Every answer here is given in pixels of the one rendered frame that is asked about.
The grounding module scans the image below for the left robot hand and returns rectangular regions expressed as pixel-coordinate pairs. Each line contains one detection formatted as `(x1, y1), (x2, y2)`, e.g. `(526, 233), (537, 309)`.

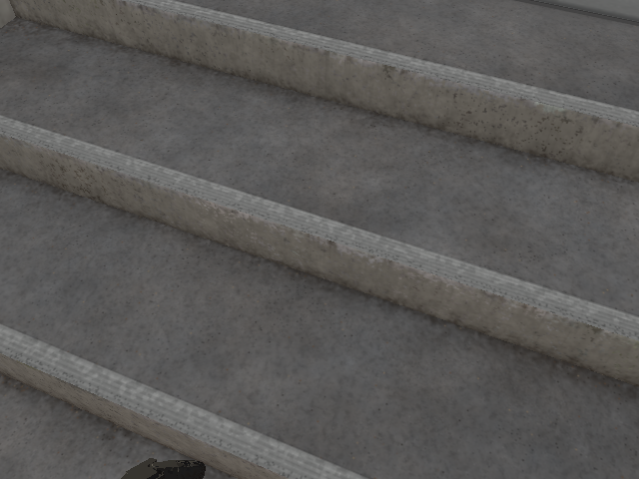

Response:
(121, 458), (206, 479)

